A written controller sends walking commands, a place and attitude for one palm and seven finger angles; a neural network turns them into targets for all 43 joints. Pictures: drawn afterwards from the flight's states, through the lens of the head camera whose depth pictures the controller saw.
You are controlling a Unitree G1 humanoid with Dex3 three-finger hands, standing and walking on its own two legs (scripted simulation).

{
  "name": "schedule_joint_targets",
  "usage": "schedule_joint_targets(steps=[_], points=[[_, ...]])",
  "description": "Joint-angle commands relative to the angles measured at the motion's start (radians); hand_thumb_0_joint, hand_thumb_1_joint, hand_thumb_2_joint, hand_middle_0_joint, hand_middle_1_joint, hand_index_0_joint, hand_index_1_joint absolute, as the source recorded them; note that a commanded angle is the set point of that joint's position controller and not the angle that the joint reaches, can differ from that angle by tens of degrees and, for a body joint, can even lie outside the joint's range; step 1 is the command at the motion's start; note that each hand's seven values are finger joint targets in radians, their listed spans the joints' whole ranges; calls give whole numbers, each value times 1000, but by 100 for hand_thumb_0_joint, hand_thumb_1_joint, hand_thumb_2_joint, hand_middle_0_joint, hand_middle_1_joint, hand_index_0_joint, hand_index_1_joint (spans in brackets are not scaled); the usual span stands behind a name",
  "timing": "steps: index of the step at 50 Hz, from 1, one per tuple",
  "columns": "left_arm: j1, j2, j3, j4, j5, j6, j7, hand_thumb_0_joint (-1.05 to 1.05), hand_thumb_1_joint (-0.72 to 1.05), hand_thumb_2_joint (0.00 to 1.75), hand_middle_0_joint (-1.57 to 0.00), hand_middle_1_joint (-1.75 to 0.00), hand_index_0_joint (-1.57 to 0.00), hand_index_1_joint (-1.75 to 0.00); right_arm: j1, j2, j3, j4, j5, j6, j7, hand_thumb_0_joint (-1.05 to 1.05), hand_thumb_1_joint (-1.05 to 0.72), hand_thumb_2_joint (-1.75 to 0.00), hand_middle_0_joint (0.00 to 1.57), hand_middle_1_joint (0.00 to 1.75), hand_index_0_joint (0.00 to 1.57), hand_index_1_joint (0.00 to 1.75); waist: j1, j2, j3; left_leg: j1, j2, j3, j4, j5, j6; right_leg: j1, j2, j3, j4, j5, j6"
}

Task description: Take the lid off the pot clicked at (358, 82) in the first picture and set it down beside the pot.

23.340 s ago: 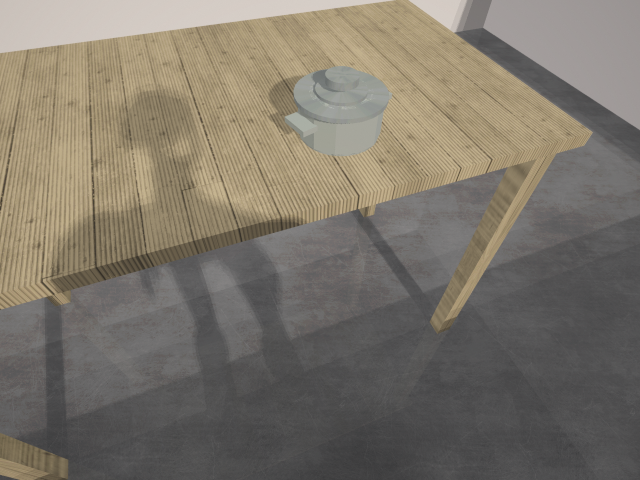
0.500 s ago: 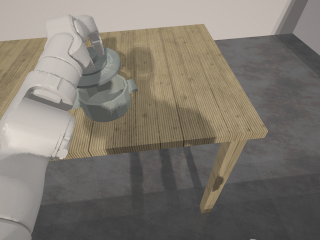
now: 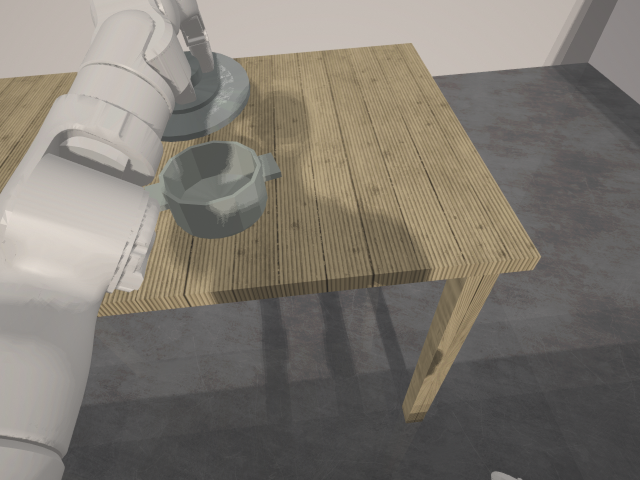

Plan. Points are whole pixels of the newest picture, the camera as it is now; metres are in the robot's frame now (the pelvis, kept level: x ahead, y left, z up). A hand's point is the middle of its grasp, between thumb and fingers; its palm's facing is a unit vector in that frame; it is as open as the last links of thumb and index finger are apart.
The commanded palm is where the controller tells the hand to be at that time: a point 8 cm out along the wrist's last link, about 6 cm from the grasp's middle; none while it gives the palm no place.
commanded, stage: lift the lid straight up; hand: left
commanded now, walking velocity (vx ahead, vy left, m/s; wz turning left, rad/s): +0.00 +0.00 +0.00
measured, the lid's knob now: (176, 72) +0.51 +0.14 +0.27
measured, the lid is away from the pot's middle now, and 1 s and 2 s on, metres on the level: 0.00 0.08 0.19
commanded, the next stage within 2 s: move the lid sideways beside the pot in 0.36 s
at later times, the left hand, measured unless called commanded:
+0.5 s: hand (171, 52) +0.49 +0.13 +0.30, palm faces -0.19 -0.16 -0.97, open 8.0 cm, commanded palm +0.48 +0.14 +0.37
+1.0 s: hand (99, 67) +0.47 +0.20 +0.30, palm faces -0.19 -0.14 -0.97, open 8.0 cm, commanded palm +0.47 +0.20 +0.37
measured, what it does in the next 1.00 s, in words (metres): stands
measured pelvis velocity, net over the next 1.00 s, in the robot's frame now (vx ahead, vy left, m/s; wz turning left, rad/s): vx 0.00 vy -0.01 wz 0.01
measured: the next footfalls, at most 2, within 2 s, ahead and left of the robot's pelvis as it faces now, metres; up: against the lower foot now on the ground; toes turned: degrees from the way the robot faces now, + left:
none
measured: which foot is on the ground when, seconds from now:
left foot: down 0.00-1.00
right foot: down 0.00-1.00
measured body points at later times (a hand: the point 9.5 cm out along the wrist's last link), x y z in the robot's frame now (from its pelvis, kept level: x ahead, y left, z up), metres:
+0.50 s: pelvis +0.01 -0.01 +0.00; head +0.03 -0.03 +0.45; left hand +0.49 +0.13 +0.36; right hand +0.10 -0.27 -0.13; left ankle +0.02 +0.10 -0.74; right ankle -0.04 -0.12 -0.74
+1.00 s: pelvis +0.00 -0.01 +0.00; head +0.02 -0.02 +0.45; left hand +0.48 +0.20 +0.35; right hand +0.10 -0.27 -0.13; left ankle +0.02 +0.10 -0.74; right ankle -0.04 -0.12 -0.74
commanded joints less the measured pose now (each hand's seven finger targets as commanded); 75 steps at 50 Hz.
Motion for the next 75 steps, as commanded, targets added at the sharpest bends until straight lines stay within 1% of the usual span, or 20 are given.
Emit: schedule_joint_targets(steps=[1,4,6,13,16,19,23,24,29,33,38,39,44,57,58,59,68,69,73,75], points=[[-750,249,33,-232,54,-5,69,0,55,105,-70,-110,-83,-108,-22,-133,-43,-98,2,-44,-20,0,-90,-90,20,30,20,30,-20,-102,-420,335,-17,-69,7,274,32,-16,52,12,-58,322,-26],[-799,275,52,-332,58,-24,73,0,55,105,-70,-110,-83,-108,-20,-125,-48,-111,-9,-69,-16,0,-90,-90,20,30,20,30,3,-43,-542,413,-13,-82,29,396,25,18,51,19,-40,363,-26],[-741,321,82,-224,77,-7,67,0,55,105,-70,-110,-83,-108,-10,-131,-47,-97,-10,-64,-20,0,-90,-90,20,30,20,30,-1,-89,-482,351,-18,-67,29,359,31,24,51,22,-46,376,-26],[-667,206,21,-179,52,30,58,0,55,105,-70,-110,-83,-108,-19,-141,-48,-103,-1,-44,-9,0,-90,-90,20,30,20,30,-6,-78,-392,321,-13,-54,32,417,33,-1,48,12,-54,417,-28],[-694,302,70,-246,82,28,50,0,55,105,-70,-110,-83,-108,-21,-139,-49,-114,-10,-40,-6,0,-90,-90,20,30,20,30,8,-107,-483,330,-17,-51,47,462,39,65,44,26,-34,478,-20],[-718,277,55,-315,71,20,41,0,55,105,-70,-110,-83,-108,-29,-127,-52,-127,-6,-42,-2,0,-90,-90,20,30,20,30,11,-90,-530,370,-14,-54,63,525,38,70,42,27,-25,500,-15],[-691,232,29,-336,36,21,30,0,55,105,-70,-110,-83,-108,-35,-129,-56,-129,-1,-44,-3,0,-90,-90,20,30,20,30,4,-60,-463,385,-15,-55,69,518,43,28,45,17,-39,482,-20],[-688,326,61,-392,101,-10,31,0,55,105,-70,-110,-83,-108,-41,-128,-55,-136,-4,-35,0,0,-90,-90,20,30,20,30,14,-98,-487,362,-15,-53,67,489,39,50,47,26,-33,466,-16],[-643,385,101,-356,109,-21,30,0,55,105,-70,-110,-83,-108,-66,-128,-51,-144,-6,1,-9,0,-90,-90,20,30,20,30,23,-101,-466,308,-23,-39,64,447,36,82,38,27,-17,479,-22],[-610,327,49,-321,82,-17,22,0,55,105,-70,-110,-83,-108,-83,-131,-49,-150,5,19,-12,0,-90,-90,20,30,20,30,9,-76,-403,292,-19,-37,58,397,34,51,36,18,-30,446,-28],[-642,307,31,-434,71,-47,19,0,55,105,-70,-110,-83,-108,-91,-124,-52,-171,7,16,-10,0,-90,-90,20,30,20,30,8,-38,-484,374,-13,-52,80,486,35,46,40,17,-22,456,-27],[-649,371,77,-442,91,-50,20,0,55,105,-70,-110,-83,-108,-78,-121,-55,-167,4,15,-9,0,-90,-90,20,30,20,30,16,-56,-520,383,-13,-51,83,484,37,59,42,26,-19,455,-20],[-588,389,63,-303,87,-40,8,0,55,105,-70,-110,-83,-108,-77,-133,-47,-144,16,34,-20,0,-90,-90,20,30,20,30,-5,-119,-354,263,-27,-37,42,264,37,30,42,16,-50,366,-24],[-640,452,84,-390,100,-119,24,0,55,105,-70,-110,-83,-108,-29,-140,-57,-141,19,8,-21,0,-90,-90,20,30,20,30,-7,48,-460,389,-8,-74,60,383,27,-22,60,1,-55,312,-34],[-609,396,42,-383,76,-118,17,0,55,105,-70,-110,-83,-108,-28,-147,-57,-142,23,6,-21,0,-90,-90,20,30,20,30,-16,66,-434,398,-7,-77,63,429,22,-39,61,-6,-60,328,-39],[-636,467,99,-393,95,-121,21,0,55,105,-70,-110,-83,-108,-9,-147,-61,-133,20,5,-20,0,-90,-90,20,30,20,30,-8,14,-462,392,-6,-80,58,398,23,-20,64,-2,-59,314,-30],[-563,500,117,-323,104,-125,15,0,55,105,-70,-110,-83,-108,3,-165,-65,-135,18,19,-15,0,-90,-90,20,30,20,30,0,36,-432,377,-3,-77,70,478,17,-30,62,-9,-55,342,-39],[-589,571,168,-325,129,-126,18,0,55,105,-70,-110,-83,-108,6,-162,-64,-132,15,27,-14,0,-90,-90,20,30,20,30,9,-12,-459,356,-2,-78,64,458,18,-3,63,-3,-50,337,-32],[-545,508,104,-281,116,-118,12,0,55,105,-70,-110,-83,-108,-2,-166,-64,-144,22,43,-16,0,-90,-90,20,30,20,30,-4,5,-404,336,-1,-65,65,455,20,-26,58,-9,-57,340,-37],[-578,605,168,-311,149,-126,18,0,55,105,-70,-110,-83,-108,-4,-164,-64,-151,13,50,-17,0,-90,-90,20,30,20,30,11,-5,-467,335,-3,-63,75,467,28,11,59,3,-43,363,-33]])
